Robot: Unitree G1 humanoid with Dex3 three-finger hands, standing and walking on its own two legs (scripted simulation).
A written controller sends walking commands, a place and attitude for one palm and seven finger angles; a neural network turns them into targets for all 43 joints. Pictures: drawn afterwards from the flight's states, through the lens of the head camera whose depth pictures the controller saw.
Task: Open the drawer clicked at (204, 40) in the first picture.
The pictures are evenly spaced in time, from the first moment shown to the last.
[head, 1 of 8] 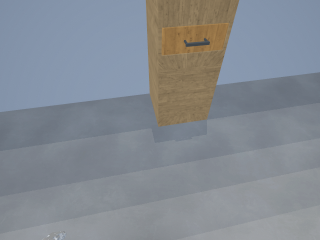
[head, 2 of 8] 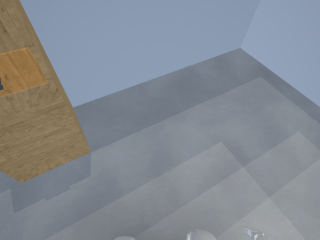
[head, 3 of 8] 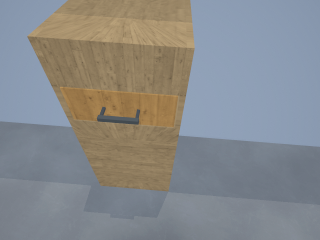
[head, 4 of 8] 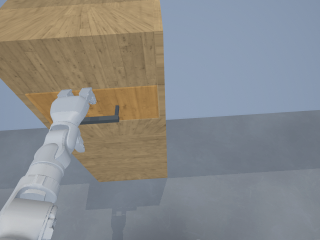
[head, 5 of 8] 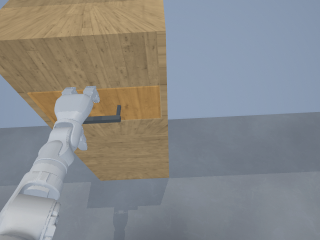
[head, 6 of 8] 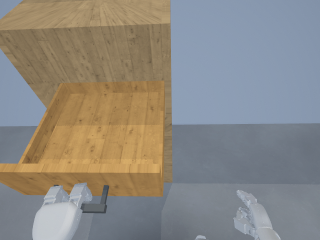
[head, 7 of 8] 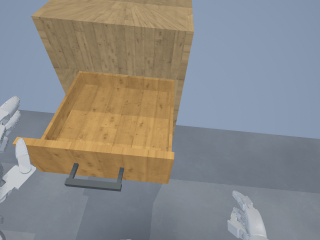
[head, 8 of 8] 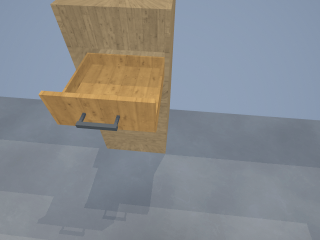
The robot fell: no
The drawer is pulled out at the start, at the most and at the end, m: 0.00 0.30 0.29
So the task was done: yes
